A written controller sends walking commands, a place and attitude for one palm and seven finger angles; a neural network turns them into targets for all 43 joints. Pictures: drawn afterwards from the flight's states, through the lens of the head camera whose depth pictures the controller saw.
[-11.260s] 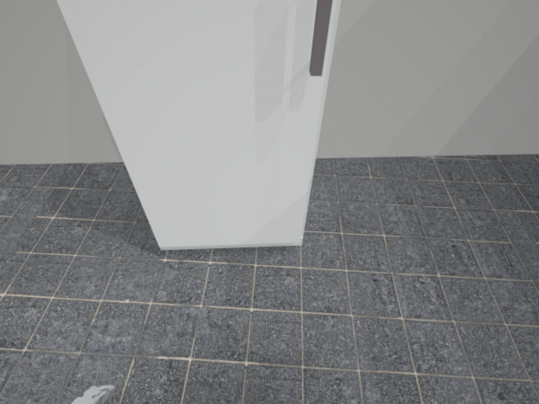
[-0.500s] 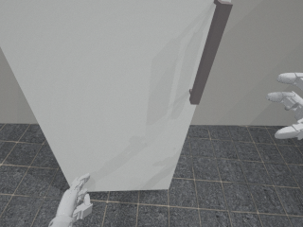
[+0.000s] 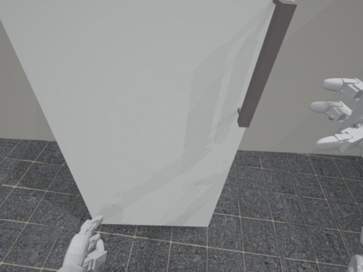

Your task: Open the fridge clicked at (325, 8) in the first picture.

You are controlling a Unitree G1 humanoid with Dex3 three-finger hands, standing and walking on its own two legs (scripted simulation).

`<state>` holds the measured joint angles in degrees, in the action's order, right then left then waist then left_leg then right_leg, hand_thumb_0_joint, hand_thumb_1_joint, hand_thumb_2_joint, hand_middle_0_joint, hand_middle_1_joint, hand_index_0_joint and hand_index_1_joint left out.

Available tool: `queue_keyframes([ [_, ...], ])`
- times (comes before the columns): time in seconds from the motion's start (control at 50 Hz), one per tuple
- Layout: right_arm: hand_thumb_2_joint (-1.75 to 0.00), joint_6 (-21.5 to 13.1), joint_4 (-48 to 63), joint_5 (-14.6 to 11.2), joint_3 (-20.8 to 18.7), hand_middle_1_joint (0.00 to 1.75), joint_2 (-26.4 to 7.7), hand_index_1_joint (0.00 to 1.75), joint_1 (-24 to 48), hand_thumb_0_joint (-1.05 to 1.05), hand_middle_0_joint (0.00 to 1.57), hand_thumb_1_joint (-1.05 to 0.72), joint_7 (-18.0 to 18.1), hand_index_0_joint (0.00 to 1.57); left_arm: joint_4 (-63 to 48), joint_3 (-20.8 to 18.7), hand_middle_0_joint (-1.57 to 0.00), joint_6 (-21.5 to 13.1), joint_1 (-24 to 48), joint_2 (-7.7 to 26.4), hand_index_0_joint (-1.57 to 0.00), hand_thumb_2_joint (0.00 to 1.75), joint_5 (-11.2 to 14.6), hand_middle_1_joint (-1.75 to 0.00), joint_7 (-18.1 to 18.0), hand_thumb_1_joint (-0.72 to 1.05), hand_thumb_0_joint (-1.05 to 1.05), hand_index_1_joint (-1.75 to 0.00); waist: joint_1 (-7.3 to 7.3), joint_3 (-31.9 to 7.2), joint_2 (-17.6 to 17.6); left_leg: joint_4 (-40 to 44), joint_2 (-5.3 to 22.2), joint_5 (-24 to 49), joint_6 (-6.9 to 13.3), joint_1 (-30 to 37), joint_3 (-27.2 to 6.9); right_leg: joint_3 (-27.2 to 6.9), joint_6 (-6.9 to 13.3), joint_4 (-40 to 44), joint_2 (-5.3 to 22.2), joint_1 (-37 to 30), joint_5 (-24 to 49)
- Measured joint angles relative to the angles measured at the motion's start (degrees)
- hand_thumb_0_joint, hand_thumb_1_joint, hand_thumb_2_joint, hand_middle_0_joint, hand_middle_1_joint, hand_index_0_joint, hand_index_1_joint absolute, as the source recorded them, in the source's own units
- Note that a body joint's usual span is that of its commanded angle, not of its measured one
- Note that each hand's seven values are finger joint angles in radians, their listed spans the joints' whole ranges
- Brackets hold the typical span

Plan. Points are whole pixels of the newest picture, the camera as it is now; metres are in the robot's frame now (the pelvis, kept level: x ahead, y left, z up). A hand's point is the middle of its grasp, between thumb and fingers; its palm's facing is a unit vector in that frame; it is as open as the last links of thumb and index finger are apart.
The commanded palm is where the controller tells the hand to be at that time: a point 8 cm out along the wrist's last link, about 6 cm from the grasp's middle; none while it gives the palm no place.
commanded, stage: move the hooked fingers beside the handle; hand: right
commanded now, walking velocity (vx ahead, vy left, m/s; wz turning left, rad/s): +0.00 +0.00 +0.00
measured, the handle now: (257, 70) +0.49 -0.15 +0.25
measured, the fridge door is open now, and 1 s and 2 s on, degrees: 0 0 0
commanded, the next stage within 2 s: feel for the door with the fingertips in 1.80 s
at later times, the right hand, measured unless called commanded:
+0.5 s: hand (315, 104) +0.38 -0.24 +0.24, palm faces +0.04 +1.00 -0.05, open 14.0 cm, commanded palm +0.36 -0.28 +0.24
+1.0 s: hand (299, 91) +0.42 -0.22 +0.24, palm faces +0.03 +1.00 -0.02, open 14.0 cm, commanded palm +0.39 -0.27 +0.24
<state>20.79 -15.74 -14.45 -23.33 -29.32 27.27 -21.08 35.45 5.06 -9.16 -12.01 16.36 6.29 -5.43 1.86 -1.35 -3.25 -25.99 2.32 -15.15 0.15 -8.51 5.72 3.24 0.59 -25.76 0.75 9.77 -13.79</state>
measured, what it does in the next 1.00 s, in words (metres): stands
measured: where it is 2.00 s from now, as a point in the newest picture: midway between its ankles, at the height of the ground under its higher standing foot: outside the picture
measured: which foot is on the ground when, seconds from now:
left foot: down 0.00-1.00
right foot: down 0.00-1.00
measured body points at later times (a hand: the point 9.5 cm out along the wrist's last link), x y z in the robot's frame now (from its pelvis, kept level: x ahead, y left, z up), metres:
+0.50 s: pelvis +0.00 +0.00 +0.00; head -0.02 +0.02 +0.45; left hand +0.17 +0.25 -0.08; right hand +0.37 -0.29 +0.25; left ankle -0.01 +0.11 -0.74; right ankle +0.00 -0.11 -0.74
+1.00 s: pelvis -0.01 +0.00 +0.00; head -0.02 +0.01 +0.45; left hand +0.11 +0.26 -0.10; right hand +0.41 -0.27 +0.25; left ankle -0.01 +0.11 -0.74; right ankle +0.00 -0.11 -0.74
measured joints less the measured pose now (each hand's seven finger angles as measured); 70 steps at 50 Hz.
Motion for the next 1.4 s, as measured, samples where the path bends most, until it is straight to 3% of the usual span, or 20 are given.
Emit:
queue_keyframes([
  [0.38, -0.3, -1.53, -6.86, 1.33, 1.52, 1.2, 0.82, 1.2, 5.37, -0.02, 0.31, 0.5, 2.07, 0.3, 0.18, -0.54, -0.2, 1.69, -0.63, -0.03, -0.2, 0.9, -0.09, -0.3, 0.05, 0.91, 0.02, -0.3, -0.81, -0.55, 0.4, 0.51, -0.31, 0.25, 0.16, -0.26, -0.31, 0.26, -0.15, 0.63, 0.26, 0.05, 0.21],
  [0.92, -0.3, -7.52, -23.24, 3.52, 4.46, 1.2, 0.52, 1.2, 16.89, -0.02, 0.31, 0.5, 4.69, 0.3, 2.28, -1.29, -0.2, 2.36, -3.79, 0.13, -0.2, 0.9, -0.29, -0.3, -0.39, 0.91, 0.02, -0.3, -2.85, -0.14, 0.95, 1.66, -0.66, 1.94, 0.15, -1.77, -0.74, 0.64, 0.06, 1.06, 0.52, 1.69, 1.31],
  [1.12, -0.3, -9.56, -25.31, 3.76, 2.17, 1.2, -0.15, 1.2, 16.29, -0.02, 0.31, 0.5, 4.17, 0.3, 2.14, -1.97, -0.2, 3.06, -5.92, 0.58, -0.2, 0.9, -0.42, -0.3, 0.42, 0.91, 0.02, -0.3, -3.88, -0.85, 0.85, 2.13, -0.84, 2.35, -0.07, -2.38, -2.09, 1.96, 0.27, 1.79, 0.67, 1.61, 1.32],
  [1.22, -0.3, -9.67, -22.74, 3.58, 1.25, 1.2, -0.15, 1.2, 13.97, -0.02, 0.31, 0.5, 3.97, 0.3, 1.71, -2.13, -0.2, 3.2, -6.37, 0.59, -0.2, 0.9, -0.38, -0.3, 0.49, 0.91, 0.02, -0.3, -3.65, -0.56, 0.98, 2.27, -0.87, 2.36, -0.13, -2.08, -2.25, 2.11, 0.32, 1.83, 0.69, 1.3, 1.22],
  [1.4, -0.3, -8.66, -23.65, 3.38, 3.37, 1.2, -0.27, 1.2, 15.81, -0.02, 0.31, 0.5, 3.72, 0.3, 1.9, -1.83, -0.2, 2.66, -4.78, 0.39, -0.2, 0.9, -0.24, -0.3, 0.04, 0.91, 0.02, -0.3, -2.76, -0.47, 1.31, 2.43, -0.7, 2.38, -0.24, -2.15, -1.43, 1.27, 0.44, 1.15, 0.52, 2.12, 1.09],
])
